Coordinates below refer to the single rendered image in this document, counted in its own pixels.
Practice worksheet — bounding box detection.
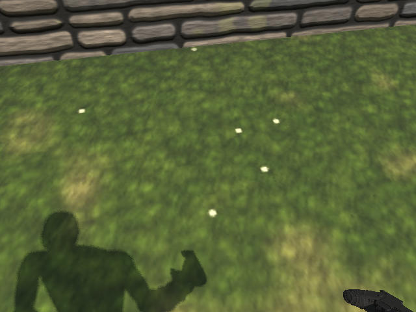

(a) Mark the robot right hand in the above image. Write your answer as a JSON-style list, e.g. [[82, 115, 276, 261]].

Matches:
[[343, 289, 413, 312]]

